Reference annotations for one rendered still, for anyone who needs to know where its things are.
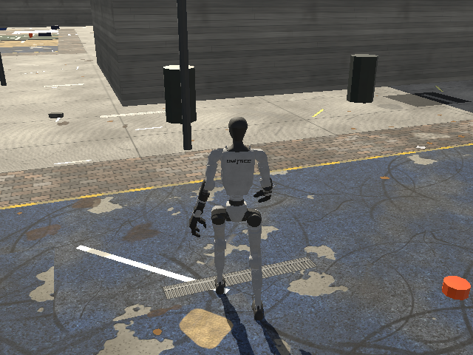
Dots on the left robot hand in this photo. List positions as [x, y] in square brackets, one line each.
[193, 224]

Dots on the robot right forearm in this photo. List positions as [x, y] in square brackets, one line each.
[268, 190]

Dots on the robot right foot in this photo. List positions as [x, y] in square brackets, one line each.
[258, 315]

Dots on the left robot upper arm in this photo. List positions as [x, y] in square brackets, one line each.
[211, 168]

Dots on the right robot upper arm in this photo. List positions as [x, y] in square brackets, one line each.
[263, 167]

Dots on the right robot hand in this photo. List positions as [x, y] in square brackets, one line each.
[261, 193]

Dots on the right robot shin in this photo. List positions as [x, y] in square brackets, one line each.
[256, 277]

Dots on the robot left forearm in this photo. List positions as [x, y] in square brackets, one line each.
[201, 201]

